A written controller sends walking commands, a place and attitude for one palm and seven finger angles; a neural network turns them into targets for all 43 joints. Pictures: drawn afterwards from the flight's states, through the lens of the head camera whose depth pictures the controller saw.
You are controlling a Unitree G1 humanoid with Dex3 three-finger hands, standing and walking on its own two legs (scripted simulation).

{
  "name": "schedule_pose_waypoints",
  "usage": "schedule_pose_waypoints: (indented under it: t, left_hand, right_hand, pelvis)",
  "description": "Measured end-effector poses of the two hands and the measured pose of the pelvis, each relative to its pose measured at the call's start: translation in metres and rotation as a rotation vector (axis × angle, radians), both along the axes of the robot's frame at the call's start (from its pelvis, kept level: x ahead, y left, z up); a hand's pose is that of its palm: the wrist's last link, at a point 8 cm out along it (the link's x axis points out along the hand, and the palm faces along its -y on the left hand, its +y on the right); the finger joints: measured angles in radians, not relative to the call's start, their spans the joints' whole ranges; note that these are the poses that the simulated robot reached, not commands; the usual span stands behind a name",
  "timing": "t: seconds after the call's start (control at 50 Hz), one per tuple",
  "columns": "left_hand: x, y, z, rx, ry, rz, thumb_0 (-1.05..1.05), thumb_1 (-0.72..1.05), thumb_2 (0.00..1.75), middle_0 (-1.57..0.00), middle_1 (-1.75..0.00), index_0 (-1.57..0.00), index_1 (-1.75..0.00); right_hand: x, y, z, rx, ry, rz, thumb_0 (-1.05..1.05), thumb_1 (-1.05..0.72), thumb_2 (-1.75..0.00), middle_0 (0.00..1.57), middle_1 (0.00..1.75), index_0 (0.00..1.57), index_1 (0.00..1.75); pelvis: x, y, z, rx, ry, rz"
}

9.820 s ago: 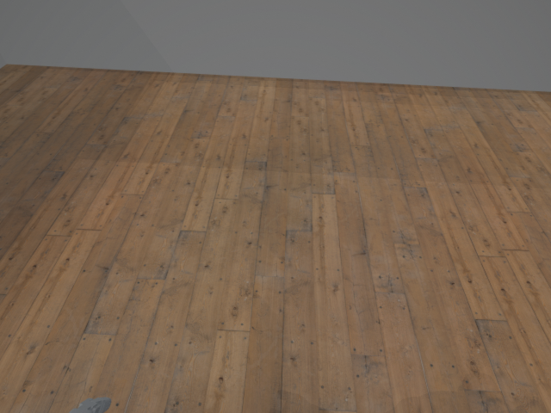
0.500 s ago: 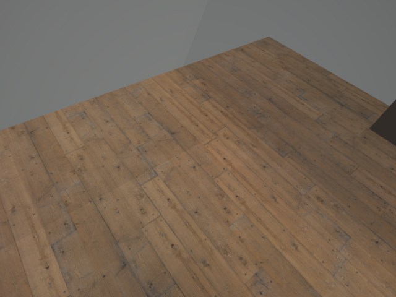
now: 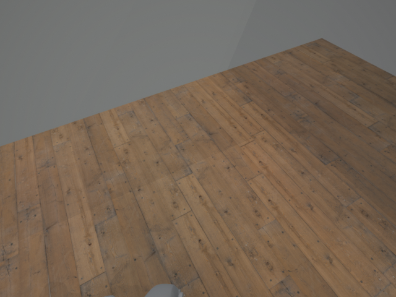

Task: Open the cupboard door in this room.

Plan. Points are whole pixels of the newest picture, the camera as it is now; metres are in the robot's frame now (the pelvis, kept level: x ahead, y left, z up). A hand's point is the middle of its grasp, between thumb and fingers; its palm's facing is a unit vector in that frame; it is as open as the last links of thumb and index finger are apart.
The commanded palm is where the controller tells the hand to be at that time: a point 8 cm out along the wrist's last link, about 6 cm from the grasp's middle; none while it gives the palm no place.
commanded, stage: turn or walk to find it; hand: left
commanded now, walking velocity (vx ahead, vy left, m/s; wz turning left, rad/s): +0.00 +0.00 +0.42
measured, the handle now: out of the picture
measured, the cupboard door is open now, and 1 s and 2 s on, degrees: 0 0 0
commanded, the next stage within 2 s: none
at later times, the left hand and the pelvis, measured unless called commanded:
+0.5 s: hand out of the picture +0.00 +0.27 -0.17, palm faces +0.24 -0.94 -0.25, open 7.4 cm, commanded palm none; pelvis -0.02 +0.04 +0.00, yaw +12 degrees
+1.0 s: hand out of the picture -0.05 +0.19 -0.15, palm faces +0.43 -0.87 -0.26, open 7.4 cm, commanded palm none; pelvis -0.02 +0.00 +0.00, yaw +26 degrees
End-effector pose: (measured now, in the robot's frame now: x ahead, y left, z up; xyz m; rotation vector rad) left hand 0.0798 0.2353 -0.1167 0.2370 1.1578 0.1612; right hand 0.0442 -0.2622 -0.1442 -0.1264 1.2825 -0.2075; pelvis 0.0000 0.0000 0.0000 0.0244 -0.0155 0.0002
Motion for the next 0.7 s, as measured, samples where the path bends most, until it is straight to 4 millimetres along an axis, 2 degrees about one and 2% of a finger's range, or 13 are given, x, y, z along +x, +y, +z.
schedule_pose_waypoints:
  t: [0.08,0.14,0.26,0.32,0.4,0.5,0.6,0.7]
  left_hand:
    - [-0.028,0.005,-0.006,-0.016,0.045,0.052,0.0,0.9,0.9,-0.2,-0.3,-0.21,-0.3]
    - [-0.052,0.015,-0.014,-0.029,0.083,0.097,0.0,0.9,0.9,-0.2,-0.3,-0.21,-0.3]
    - [-0.102,0.052,-0.041,-0.052,0.171,0.202,0.0,0.9,0.9,-0.2,-0.3,-0.21,-0.3]
    - [-0.116,0.067,-0.041,-0.044,0.215,0.234,0.01,0.9,0.9,-0.2,-0.3,-0.2,-0.3]
    - [-0.114,0.078,-0.031,-0.042,0.185,0.26,0.01,0.91,0.9,-0.2,-0.3,-0.2,-0.3]
    - [-0.096,0.08,-0.02,-0.029,0.102,0.272,0.01,0.91,0.9,-0.2,-0.3,-0.2,-0.3]
    - [-0.074,0.068,-0.01,-0.011,0.025,0.27,0.01,0.91,0.9,-0.19,-0.3,-0.2,-0.3]
    - [-0.063,0.045,-0.004,0.023,-0.049,0.277,0.0,0.91,0.9,-0.2,-0.3,-0.2,-0.3]
  right_hand:
    - [0.008,0.001,0.005,-0.017,0.022,0.053,0.01,-0.91,-0.9,0.2,0.3,0.19,0.3]
    - [0.019,0.01,0.009,-0.034,0.031,0.103,0.01,-0.91,-0.9,0.2,0.3,0.19,0.3]
    - [0.056,0.046,0.012,-0.075,-0.04,0.213,0.01,-0.91,-0.9,0.2,0.3,0.19,0.3]
    - [0.065,0.064,0.02,-0.077,-0.077,0.246,0.01,-0.91,-0.9,0.2,0.3,0.19,0.3]
    - [0.069,0.08,0.026,-0.067,-0.086,0.278,0.01,-0.91,-0.9,0.2,0.3,0.2,0.3]
    - [0.068,0.087,0.024,-0.036,-0.078,0.303,0.01,-0.9,-0.9,0.2,0.3,0.2,0.3]
    - [0.062,0.078,0.012,-0.006,-0.054,0.309,0.01,-0.9,-0.9,0.2,0.3,0.2,0.3]
    - [0.058,0.055,-0.009,0.025,-0.022,0.314,0.01,-0.9,-0.9,0.2,0.3,0.2,0.3]
  pelvis:
    - [-0.002,0.002,0.001,0.003,0.003,0.043]
    - [-0.005,0.009,0.0,0.0,0.009,0.07]
    - [-0.01,0.034,-0.014,-0.025,0.02,0.128]
    - [-0.013,0.041,-0.01,-0.031,0.016,0.139]
    - [-0.015,0.046,-0.001,-0.045,0.013,0.169]
    - [-0.017,0.045,0.003,-0.042,0.013,0.206]
    - [-0.018,0.033,0.0,-0.03,0.015,0.245]
    - [-0.016,0.012,-0.009,-0.012,0.019,0.291]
